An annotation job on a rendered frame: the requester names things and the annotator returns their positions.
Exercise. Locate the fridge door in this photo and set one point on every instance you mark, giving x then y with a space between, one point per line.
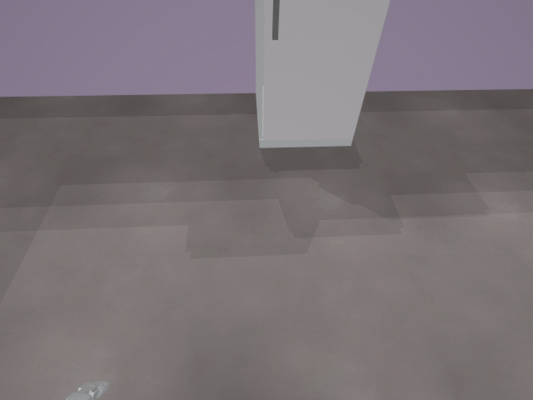
315 74

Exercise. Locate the robot left hand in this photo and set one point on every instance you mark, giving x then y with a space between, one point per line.
90 391

